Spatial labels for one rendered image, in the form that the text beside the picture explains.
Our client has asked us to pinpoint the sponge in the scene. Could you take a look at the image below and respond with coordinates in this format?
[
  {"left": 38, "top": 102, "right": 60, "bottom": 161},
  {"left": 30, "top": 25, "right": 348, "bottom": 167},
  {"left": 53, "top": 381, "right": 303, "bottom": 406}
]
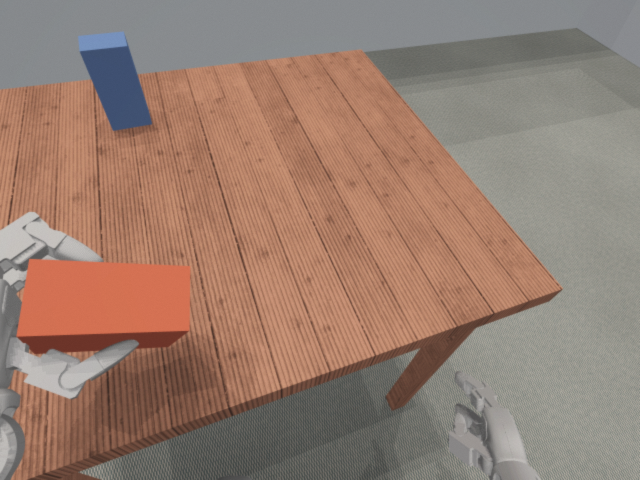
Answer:
[{"left": 16, "top": 259, "right": 190, "bottom": 354}]

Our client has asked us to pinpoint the table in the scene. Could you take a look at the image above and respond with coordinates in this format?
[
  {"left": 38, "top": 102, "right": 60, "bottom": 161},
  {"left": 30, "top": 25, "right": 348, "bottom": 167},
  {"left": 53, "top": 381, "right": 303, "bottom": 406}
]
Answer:
[{"left": 0, "top": 50, "right": 563, "bottom": 480}]

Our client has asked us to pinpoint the right robot hand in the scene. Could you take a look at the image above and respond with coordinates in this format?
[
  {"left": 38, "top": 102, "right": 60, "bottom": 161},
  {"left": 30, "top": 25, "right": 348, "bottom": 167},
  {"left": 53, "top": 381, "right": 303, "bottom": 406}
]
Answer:
[{"left": 449, "top": 371, "right": 528, "bottom": 478}]

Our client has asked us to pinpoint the left robot hand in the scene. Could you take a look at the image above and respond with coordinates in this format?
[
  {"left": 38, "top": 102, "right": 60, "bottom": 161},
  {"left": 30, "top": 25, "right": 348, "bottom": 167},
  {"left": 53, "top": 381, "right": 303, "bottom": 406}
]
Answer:
[{"left": 0, "top": 212, "right": 139, "bottom": 399}]

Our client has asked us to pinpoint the left robot forearm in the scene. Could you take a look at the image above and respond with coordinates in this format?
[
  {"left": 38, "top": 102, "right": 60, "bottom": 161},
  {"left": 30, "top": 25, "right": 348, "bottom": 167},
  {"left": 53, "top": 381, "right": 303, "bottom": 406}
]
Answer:
[{"left": 0, "top": 389, "right": 25, "bottom": 480}]

